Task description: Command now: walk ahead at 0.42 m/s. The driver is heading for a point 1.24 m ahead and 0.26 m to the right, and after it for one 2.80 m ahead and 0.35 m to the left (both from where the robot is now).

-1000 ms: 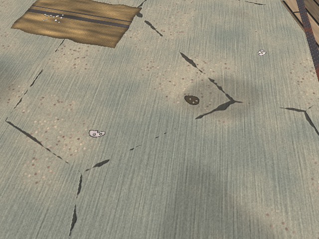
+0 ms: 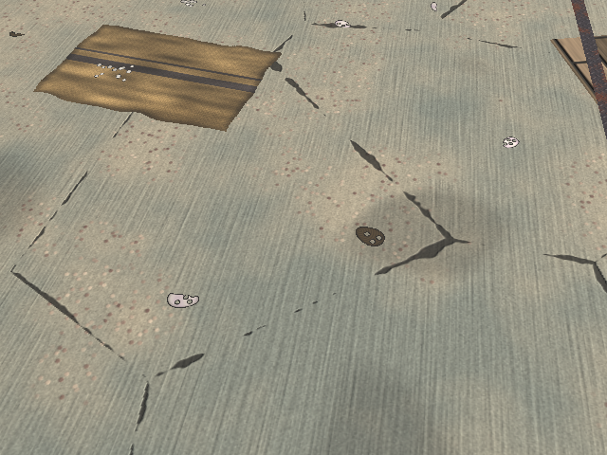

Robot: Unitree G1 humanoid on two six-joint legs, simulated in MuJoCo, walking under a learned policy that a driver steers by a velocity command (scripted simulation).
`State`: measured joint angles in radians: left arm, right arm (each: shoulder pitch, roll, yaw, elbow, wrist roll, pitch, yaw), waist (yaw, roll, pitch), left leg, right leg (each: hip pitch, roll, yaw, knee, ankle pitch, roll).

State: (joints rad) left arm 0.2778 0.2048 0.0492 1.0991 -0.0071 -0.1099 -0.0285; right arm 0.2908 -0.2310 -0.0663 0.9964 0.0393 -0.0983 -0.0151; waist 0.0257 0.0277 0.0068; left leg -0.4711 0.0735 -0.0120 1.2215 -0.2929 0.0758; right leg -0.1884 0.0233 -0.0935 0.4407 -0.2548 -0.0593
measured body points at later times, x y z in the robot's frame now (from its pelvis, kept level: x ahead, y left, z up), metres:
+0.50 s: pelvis +0.27 +0.07 -0.01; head +0.31 +0.08 +0.44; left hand +0.28 +0.33 -0.16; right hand +0.39 -0.19 -0.13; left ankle +0.35 +0.16 -0.74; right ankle +0.13 -0.08 -0.63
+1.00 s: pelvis +0.55 +0.00 -0.03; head +0.59 -0.02 +0.42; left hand +0.79 +0.19 -0.13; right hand +0.49 -0.27 -0.17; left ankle +0.38 +0.17 -0.69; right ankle +0.64 -0.10 -0.74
